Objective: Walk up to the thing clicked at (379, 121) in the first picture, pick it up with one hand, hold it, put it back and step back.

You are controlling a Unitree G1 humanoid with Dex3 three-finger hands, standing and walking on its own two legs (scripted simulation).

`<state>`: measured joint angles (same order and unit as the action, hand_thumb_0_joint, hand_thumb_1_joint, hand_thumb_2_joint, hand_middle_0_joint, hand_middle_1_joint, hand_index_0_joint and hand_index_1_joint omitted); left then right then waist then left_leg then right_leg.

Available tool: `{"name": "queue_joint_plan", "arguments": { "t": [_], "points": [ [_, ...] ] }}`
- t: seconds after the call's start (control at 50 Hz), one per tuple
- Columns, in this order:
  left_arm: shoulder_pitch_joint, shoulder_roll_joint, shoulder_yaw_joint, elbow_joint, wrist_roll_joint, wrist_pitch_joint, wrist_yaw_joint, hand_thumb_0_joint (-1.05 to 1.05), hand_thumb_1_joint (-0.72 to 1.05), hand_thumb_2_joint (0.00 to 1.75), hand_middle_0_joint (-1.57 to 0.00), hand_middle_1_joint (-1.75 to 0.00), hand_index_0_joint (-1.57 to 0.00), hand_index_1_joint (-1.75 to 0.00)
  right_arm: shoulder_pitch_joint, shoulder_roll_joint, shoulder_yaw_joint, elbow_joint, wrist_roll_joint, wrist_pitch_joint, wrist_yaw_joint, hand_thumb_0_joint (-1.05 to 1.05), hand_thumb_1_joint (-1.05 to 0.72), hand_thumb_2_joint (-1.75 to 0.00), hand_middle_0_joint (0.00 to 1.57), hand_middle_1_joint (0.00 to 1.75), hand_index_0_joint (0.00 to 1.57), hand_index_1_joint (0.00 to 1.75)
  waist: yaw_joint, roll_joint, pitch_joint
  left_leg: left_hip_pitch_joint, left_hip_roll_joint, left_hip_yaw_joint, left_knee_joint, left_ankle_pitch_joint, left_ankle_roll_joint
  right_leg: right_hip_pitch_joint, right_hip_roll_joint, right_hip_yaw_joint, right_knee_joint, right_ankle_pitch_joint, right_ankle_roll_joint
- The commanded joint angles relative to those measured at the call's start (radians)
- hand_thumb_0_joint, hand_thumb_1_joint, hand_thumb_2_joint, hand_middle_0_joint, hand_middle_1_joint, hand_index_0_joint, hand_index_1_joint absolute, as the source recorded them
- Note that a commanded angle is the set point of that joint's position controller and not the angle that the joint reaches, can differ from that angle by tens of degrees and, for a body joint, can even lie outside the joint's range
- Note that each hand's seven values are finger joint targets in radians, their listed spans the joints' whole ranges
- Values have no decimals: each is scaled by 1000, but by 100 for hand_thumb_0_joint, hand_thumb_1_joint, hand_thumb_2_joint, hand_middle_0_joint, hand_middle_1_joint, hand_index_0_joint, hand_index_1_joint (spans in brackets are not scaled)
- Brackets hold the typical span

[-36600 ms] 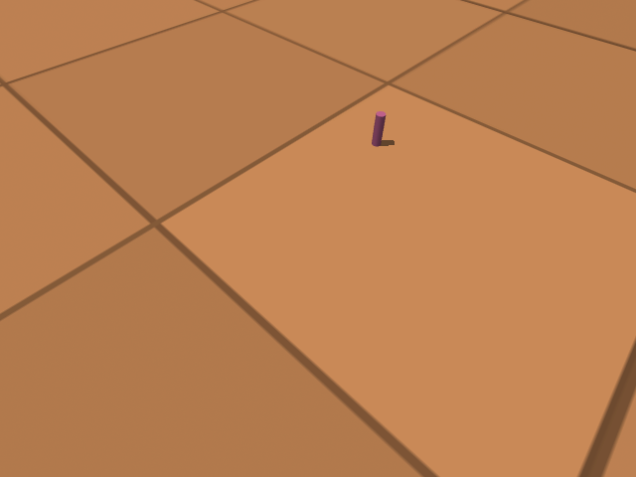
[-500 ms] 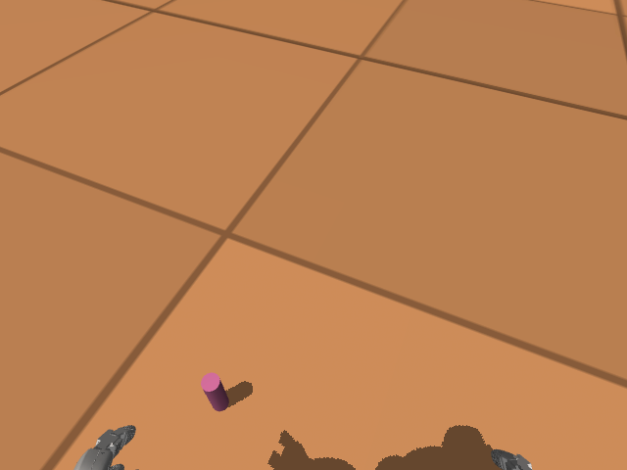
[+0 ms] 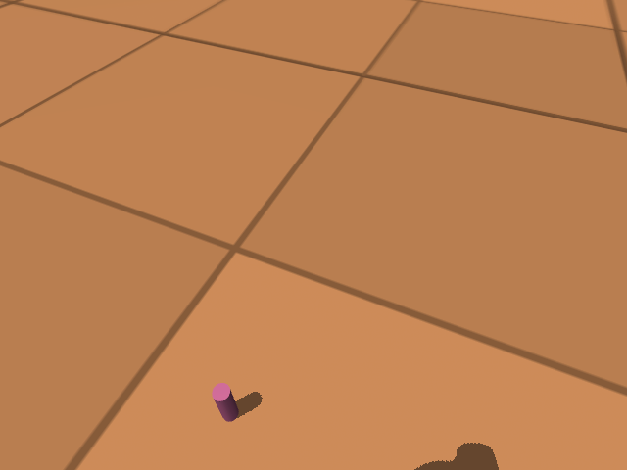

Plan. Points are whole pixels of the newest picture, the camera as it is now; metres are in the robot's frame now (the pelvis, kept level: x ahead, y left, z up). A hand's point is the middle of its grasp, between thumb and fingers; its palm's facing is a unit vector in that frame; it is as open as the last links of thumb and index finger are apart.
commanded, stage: stand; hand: left
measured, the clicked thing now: (226, 403) +0.42 +0.26 -0.69
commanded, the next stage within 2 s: step back in 1.46 s
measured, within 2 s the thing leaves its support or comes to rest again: neither
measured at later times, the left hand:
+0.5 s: hand out of the picture +0.06 +0.24 -0.16, palm faces -0.04 -0.94 -0.34, open 7.4 cm
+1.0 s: hand out of the picture +0.09 +0.24 -0.15, palm faces -0.04 -0.94 -0.34, open 7.4 cm
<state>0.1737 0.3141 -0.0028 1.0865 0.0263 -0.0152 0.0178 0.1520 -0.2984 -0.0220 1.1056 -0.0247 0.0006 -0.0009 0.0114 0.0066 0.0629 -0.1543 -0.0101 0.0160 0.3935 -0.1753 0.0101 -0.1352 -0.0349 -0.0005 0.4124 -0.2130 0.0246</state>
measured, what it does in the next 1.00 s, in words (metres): stands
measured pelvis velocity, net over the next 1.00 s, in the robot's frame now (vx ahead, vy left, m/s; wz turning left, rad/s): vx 0.01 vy -0.01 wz -0.01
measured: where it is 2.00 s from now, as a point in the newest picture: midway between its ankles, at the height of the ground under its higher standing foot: outside the picture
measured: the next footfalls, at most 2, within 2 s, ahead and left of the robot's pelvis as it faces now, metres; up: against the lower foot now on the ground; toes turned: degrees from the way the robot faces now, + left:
none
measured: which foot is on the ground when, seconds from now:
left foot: down 0.00-1.00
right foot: down 0.00-1.00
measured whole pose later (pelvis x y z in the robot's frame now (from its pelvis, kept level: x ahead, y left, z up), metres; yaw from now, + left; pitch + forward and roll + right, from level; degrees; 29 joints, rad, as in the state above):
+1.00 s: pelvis +0.01 -0.01 +0.01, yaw -1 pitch -3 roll +0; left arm 0.11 0.33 0.00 1.16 0.02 -0.02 0.01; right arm 0.11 -0.33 -0.01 1.16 -0.01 -0.01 0.00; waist 0.00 0.00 0.06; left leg -0.11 0.01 0.02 0.31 -0.15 0.00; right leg -0.10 -0.02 0.01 0.33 -0.18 0.01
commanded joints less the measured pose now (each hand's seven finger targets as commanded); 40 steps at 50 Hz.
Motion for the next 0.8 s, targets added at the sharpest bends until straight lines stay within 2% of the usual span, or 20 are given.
{"name": "queue_joint_plan", "arguments": {
  "t": [0.0, 0.1, 0.16, 0.18, 0.2, 0.24, 0.28, 0.34, 0.36, 0.38, 0.4, 0.46, 0.52, 0.56, 0.6, 0.66, 0.7, 0.78],
  "points": [
    [-55, 194, 41, -34, -5, -22, 13, 0, 90, 90, -20, -30, -20, -30, -30, -196, -35, -36, -1, -27, -17, 0, -90, -90, 20, 30, 20, 30, -9, -2, -51, 20, 110, -118, -110, 3, 10, -10, -85, 94, -107, 27, -41],
    [-53, 198, 37, -8, -4, -20, 12, 0, 90, 90, -20, -30, -20, -30, -50, -197, -30, -22, 3, -26, -14, 0, -90, -90, 20, 30, 20, 30, -4, -11, -15, 8, 110, -119, -127, -16, 6, -23, -82, 88, -123, 1, -38],
    [-58, 205, 38, 2, -5, -16, 10, 0, 90, 90, -20, -30, -20, -30, -53, -209, -32, -12, 3, -23, -14, 0, -90, -90, 20, 30, 20, 30, -6, 3, -10, 10, 113, -121, -134, -57, 6, -38, -79, 92, -129, -23, -38],
    [-59, 203, 37, 2, -4, -18, 9, 0, 90, 90, -20, -30, -20, -30, -57, -212, -32, -13, 3, -23, -13, 0, -90, -90, 20, 30, 20, 30, -6, 3, -33, 11, 114, -121, -133, -43, 9, -17, -82, 91, -129, -6, -37],
    [-63, 206, 37, 4, -4, -17, 9, 0, 90, 90, -20, -30, -20, -30, -54, -206, -30, -11, 4, -22, -12, 0, -90, -90, 20, 30, 20, 30, -8, -19, -16, -2, 109, -118, -137, -47, 5, -29, -79, 89, -134, -34, -36],
    [-67, 205, 36, 8, -5, -20, 9, 0, 90, 90, -20, -30, -20, -30, -64, -210, -32, -9, 4, -22, -12, 0, -90, -90, 20, 30, 20, 30, -7, -17, -41, 29, 115, -113, -122, -6, 9, -26, -86, 97, -136, -4, -39],
    [-65, 207, 36, 12, -7, -18, 7, 0, 90, 90, -20, -30, -20, -30, -59, -216, -30, -3, 6, -22, -12, 0, -90, -90, 20, 30, 20, 30, -9, 2, -35, 20, 115, -114, -132, -39, 8, -25, -83, 95, -138, -10, -38],
    [-77, 213, 35, 13, -7, -20, 8, 0, 90, 90, -20, -30, -20, -30, -60, -208, -26, -1, 7, -25, -11, 0, -90, -90, 20, 30, 20, 30, -11, -14, -49, 34, 118, -110, -128, 17, 7, -11, -90, 98, -135, 30, -40],
    [-75, 211, 35, 15, -7, -20, 7, 0, 90, 90, -20, -30, -20, -30, -63, -216, -25, 2, 7, -24, -12, 0, -90, -90, 20, 30, 20, 30, -10, -6, -49, 29, 117, -110, -130, -2, 7, -15, -85, 95, -139, 24, -38],
    [-72, 210, 34, 17, -5, -20, 8, 0, 90, 90, -20, -30, -20, -30, -68, -219, -28, 0, 7, -24, -11, 0, -90, -90, 20, 30, 20, 30, -8, -15, -47, 36, 121, -111, -127, 23, 9, -11, -87, 93, -137, 28, -39],
    [-79, 214, 34, 17, -7, -19, 7, 0, 90, 90, -20, -30, -20, -30, -56, -221, -26, 6, 7, -23, -12, 0, -90, -90, 20, 30, 20, 30, -14, -12, -40, 23, 116, -108, -132, -13, 7, -19, -85, 96, -144, 12, -37],
    [-75, 212, 33, 17, -8, -19, 5, 0, 90, 90, -20, -30, -20, -30, -59, -225, -25, 6, 8, -24, -11, 0, -90, -90, 20, 30, 20, 30, -12, -4, -50, 34, 121, -106, -133, 8, 8, -9, -88, 97, -141, 34, -39],
    [-87, 218, 35, 19, -11, -20, 7, 0, 90, 90, -20, -30, -20, -30, -65, -217, -23, 7, 9, -25, -11, 0, -90, -90, 20, 30, 20, 30, -12, -18, -55, 36, 127, -105, -131, 64, 8, 8, -92, 94, -133, 79, -41],
    [-80, 211, 32, 24, -10, -21, 5, 0, 90, 90, -20, -30, -20, -30, -66, -224, -23, 10, 10, -25, -11, 0, -90, -90, 20, 30, 20, 30, -11, -17, -55, 38, 126, -104, -128, 51, 9, 8, -91, 94, -142, 79, -37],
    [-85, 216, 35, 21, -11, -22, 6, 0, 90, 90, -20, -30, -20, -30, -69, -223, -25, 7, 10, -26, -11, 0, -90, -90, 20, 30, 20, 30, -14, -23, -76, 62, 130, -100, -123, 98, 9, 16, -93, 95, -138, 115, -39],
    [-90, 217, 37, 22, -11, -20, 6, 0, 90, 90, -20, -30, -20, -30, -62, -230, -24, 12, 10, -25, -12, 0, -90, -90, 20, 30, 20, 30, -14, -1, -66, 41, 127, -100, -134, 53, 8, 23, -91, 94, -143, 87, -38],
    [-89, 218, 37, 23, -13, -21, 5, 0, 90, 90, -20, -30, -20, -30, -70, -226, -23, 9, 9, -27, -11, 0, -90, -90, 20, 30, 20, 30, -13, -8, -68, 56, 132, -98, -131, 101, 8, 23, -97, 98, -139, 120, -40],
    [-92, 217, 38, 24, -12, -20, 3, 0, 90, 90, -20, -30, -20, -30, -65, -229, -23, 10, 10, -27, -11, 0, -90, -90, 20, 30, 20, 30, -14, -18, -59, 41, 130, -101, -141, 58, 6, 22, -92, 92, -148, 89, -37]
  ]
}}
